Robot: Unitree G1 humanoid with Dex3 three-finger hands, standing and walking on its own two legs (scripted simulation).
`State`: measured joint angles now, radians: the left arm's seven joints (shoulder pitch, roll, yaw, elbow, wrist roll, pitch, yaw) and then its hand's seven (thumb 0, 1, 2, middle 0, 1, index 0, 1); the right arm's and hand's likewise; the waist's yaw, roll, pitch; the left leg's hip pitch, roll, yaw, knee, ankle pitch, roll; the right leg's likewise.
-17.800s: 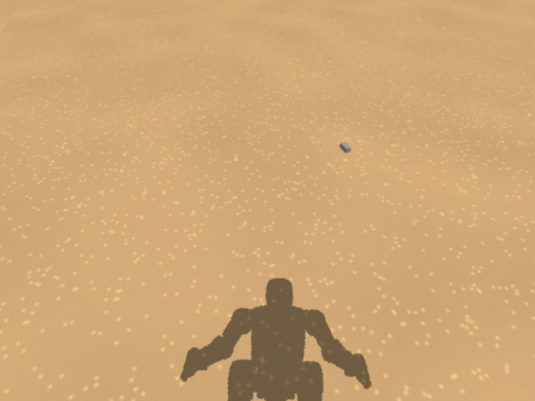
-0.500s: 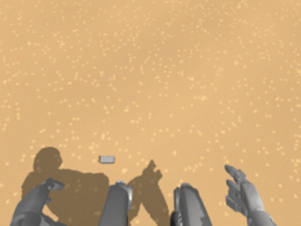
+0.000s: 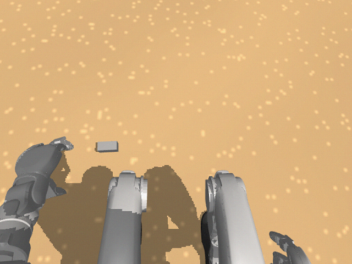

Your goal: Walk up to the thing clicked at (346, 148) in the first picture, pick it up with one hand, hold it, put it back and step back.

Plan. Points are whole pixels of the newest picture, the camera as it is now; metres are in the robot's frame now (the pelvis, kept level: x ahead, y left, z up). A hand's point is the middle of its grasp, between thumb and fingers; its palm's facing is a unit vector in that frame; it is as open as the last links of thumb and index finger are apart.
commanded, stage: rise first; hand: left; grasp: from above
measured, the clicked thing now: (108, 146) +0.46 +0.25 -0.38
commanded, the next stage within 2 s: approach in 1.22 s
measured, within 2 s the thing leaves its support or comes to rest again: neither
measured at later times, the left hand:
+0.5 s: hand (69, 162) +0.36 +0.30 -0.21, palm faces -0.46 -0.07 -0.88, open 12.3 cm
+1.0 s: hand (80, 157) +0.38 +0.29 -0.24, palm faces -0.46 -0.07 -0.89, open 11.6 cm
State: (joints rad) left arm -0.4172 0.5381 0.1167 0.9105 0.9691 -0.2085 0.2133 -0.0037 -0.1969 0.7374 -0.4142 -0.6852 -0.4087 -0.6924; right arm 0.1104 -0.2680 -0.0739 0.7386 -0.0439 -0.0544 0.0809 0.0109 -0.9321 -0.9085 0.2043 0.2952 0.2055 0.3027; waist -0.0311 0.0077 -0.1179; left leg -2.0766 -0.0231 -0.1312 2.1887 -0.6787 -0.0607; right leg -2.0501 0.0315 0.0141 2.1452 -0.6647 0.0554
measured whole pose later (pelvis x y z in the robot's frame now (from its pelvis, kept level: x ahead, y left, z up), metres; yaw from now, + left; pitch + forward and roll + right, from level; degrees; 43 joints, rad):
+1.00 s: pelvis +0.01 +0.01 -0.06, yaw -2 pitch +33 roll -6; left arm -0.69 0.57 0.11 1.34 1.26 -0.24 0.51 0.00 -0.11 0.67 -0.46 -0.61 -0.46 -0.61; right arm 0.08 -0.24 -0.03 0.79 -0.15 -0.05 0.13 0.01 -0.91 -0.90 0.20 0.30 0.21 0.30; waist -0.13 -0.01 -0.11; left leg -2.27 -0.05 -0.16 2.40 -0.71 -0.06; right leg -2.23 0.04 0.01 2.34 -0.70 0.07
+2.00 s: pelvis +0.02 +0.00 -0.08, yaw -3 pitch +34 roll -6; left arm -0.86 0.63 0.13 1.49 1.19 -0.13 0.50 0.00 -0.20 0.73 -0.36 -0.73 -0.37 -0.72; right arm 0.15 -0.26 0.05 0.80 -0.19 -0.06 0.19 0.00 -0.91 -0.89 0.20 0.30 0.20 0.30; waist -0.24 0.01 -0.04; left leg -2.31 -0.03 -0.18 2.45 -0.74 -0.07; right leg -2.28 0.06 -0.01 2.37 -0.70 0.07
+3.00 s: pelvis +0.02 +0.01 -0.10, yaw -8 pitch +30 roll -11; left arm -0.92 0.77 0.18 1.77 1.28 -0.24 0.72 0.00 -0.21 0.73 -0.30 -0.77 -0.32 -0.75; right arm 0.08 -0.28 0.16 0.82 -0.30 -0.22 0.31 0.00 -0.90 -0.90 0.20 0.30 0.21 0.30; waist -0.31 -0.06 0.07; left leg -2.33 -0.04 -0.25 2.57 -0.77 -0.07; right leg -2.27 0.08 -0.06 2.43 -0.70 0.08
